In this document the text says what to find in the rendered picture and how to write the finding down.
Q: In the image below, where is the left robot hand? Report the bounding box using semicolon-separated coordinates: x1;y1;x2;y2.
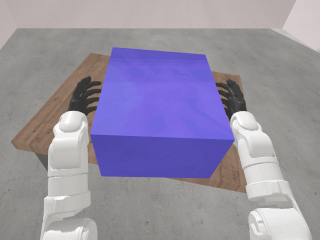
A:
67;76;102;116

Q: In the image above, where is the table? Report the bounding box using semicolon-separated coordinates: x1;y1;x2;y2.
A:
11;53;247;194

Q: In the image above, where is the right robot forearm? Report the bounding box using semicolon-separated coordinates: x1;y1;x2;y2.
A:
229;111;312;240

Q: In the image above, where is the robot right upper arm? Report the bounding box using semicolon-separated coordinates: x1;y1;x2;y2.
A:
248;206;311;240

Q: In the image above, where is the right robot hand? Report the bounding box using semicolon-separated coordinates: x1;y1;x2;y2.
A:
215;78;247;121

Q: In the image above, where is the robot left upper arm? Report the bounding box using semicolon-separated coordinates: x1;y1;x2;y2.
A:
42;217;98;240

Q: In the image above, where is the carton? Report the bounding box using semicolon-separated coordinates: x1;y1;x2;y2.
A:
90;47;235;179

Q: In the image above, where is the left robot forearm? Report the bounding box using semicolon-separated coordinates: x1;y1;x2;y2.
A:
40;111;91;240

